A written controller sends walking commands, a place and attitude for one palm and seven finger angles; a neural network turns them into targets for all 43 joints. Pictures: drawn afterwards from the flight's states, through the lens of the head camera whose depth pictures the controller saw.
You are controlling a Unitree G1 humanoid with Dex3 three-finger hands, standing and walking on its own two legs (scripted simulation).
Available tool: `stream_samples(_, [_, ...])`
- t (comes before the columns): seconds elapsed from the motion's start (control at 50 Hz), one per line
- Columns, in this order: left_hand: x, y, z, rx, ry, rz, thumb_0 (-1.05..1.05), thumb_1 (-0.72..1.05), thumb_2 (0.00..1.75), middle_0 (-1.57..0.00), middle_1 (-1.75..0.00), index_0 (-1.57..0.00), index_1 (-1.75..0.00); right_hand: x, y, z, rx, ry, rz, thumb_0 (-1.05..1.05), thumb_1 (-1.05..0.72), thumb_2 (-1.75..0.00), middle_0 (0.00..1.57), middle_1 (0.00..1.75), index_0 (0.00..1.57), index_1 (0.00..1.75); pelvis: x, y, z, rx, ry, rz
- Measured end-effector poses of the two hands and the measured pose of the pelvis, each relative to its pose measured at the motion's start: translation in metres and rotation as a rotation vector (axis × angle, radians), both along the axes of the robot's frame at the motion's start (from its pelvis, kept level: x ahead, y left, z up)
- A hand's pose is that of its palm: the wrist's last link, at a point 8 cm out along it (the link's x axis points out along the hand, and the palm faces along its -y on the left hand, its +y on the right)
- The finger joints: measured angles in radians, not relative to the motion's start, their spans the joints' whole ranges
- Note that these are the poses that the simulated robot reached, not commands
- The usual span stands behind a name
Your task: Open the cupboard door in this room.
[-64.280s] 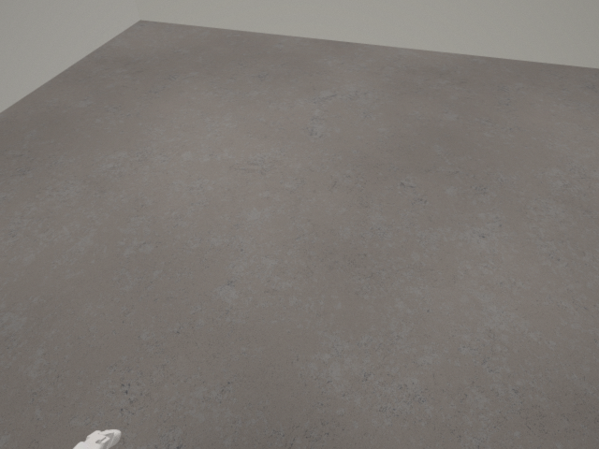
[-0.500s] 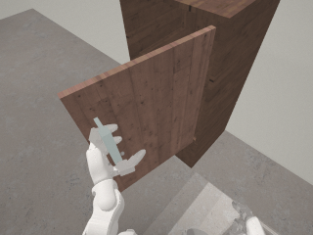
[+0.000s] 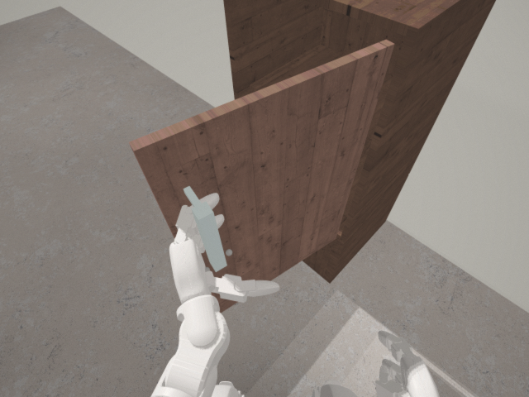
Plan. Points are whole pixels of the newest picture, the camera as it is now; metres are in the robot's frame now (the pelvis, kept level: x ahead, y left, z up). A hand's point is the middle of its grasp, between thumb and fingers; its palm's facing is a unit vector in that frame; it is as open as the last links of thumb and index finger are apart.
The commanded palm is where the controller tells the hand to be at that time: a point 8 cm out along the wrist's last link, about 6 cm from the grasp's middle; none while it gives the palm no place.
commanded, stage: slide the hand sideways off the handle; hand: left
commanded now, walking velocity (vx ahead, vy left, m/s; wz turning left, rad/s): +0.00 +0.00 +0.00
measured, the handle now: (205, 230) +0.35 +0.12 +0.05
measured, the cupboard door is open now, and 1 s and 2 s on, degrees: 78 80 80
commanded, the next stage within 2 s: draw the hand back to the body in 1.20 s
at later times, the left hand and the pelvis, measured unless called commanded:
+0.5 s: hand (228, 281) +0.27 +0.07 +0.06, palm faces -0.11 -0.99 -0.02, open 16.1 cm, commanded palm +0.24 +0.14 +0.05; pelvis +0.00 +0.01 -0.01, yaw -1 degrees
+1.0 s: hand (186, 309) +0.23 +0.12 +0.05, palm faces -0.04 -1.00 -0.07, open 16.1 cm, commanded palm +0.20 +0.20 +0.05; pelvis +0.02 -0.01 -0.02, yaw +0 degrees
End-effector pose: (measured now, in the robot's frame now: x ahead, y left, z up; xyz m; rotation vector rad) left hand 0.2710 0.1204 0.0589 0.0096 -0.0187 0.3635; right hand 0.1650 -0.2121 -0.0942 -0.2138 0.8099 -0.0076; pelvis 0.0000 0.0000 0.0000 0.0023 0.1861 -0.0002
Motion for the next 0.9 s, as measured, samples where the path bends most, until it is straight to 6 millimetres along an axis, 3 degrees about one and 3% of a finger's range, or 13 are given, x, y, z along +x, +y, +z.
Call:
stream_samples(0.06, [-0.001,0.004,-0.001,0.028,-0.009,-0.052,-0.01,-0.50,0.30,-0.45,-0.67,-0.40,-0.68,-0.001,0.003,-0.002,-0.006,0.003,0.009,0.01,-0.90,-0.90,0.20,0.30,0.20,0.30,-0.001,0.002,-0.001,0.000,0.002,0.004])
stream_samples(0.14, [-0.004,0.018,-0.001,0.106,-0.018,-0.311,-0.01,-0.50,0.30,-0.36,-0.54,-0.28,-0.55,-0.005,0.003,-0.003,-0.010,-0.007,0.003,0.01,-0.90,-0.90,0.20,0.30,0.20,0.30,-0.004,0.005,-0.004,-0.005,-0.003,0.014])
stream_samples(0.22, [-0.006,0.021,0.000,0.045,0.008,-0.468,-0.02,-0.50,0.30,-0.26,-0.43,-0.19,-0.44,-0.009,0.002,0.001,-0.002,-0.035,-0.023,0.01,-0.90,-0.90,0.20,0.30,0.20,0.30,-0.005,0.010,-0.002,-0.011,-0.014,0.015])
stream_samples(0.54, [-0.021,0.009,0.000,0.017,0.018,-0.475,-0.01,-0.50,0.30,-0.22,-0.35,-0.20,-0.36,0.003,0.007,0.014,0.014,-0.105,-0.029,0.01,-0.90,-0.90,0.20,0.30,0.20,0.30,0.004,0.013,-0.005,-0.002,-0.002,-0.016])
stream_samples(0.9, [-0.056,0.049,-0.003,0.049,0.077,-0.397,-0.01,-0.50,0.30,-0.20,-0.33,-0.20,-0.32,0.025,-0.019,0.006,-0.009,-0.120,-0.037,0.01,-0.90,-0.90,0.20,0.30,0.20,0.30,0.019,-0.007,-0.012,-0.002,0.035,-0.002])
